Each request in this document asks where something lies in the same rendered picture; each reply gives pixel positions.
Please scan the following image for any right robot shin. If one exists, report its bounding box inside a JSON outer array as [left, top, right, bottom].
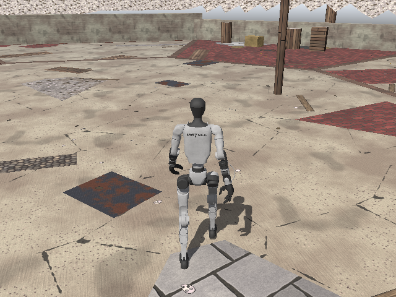
[[209, 194, 217, 230]]

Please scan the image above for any robot right hand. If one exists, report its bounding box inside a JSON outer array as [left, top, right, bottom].
[[219, 184, 234, 204]]

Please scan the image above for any humanoid robot head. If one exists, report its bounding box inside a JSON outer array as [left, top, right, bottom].
[[187, 98, 208, 127]]

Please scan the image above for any robot left upper arm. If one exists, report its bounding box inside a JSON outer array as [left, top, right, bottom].
[[170, 124, 185, 156]]

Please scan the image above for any robot left hand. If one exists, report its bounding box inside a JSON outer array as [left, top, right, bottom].
[[169, 164, 183, 174]]

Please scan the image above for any robot right upper arm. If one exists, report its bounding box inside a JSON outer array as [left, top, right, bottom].
[[210, 124, 225, 160]]

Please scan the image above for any robot left forearm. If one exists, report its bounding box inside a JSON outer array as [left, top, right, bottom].
[[169, 148, 178, 167]]

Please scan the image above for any robot right forearm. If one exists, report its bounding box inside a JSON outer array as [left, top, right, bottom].
[[218, 151, 232, 185]]

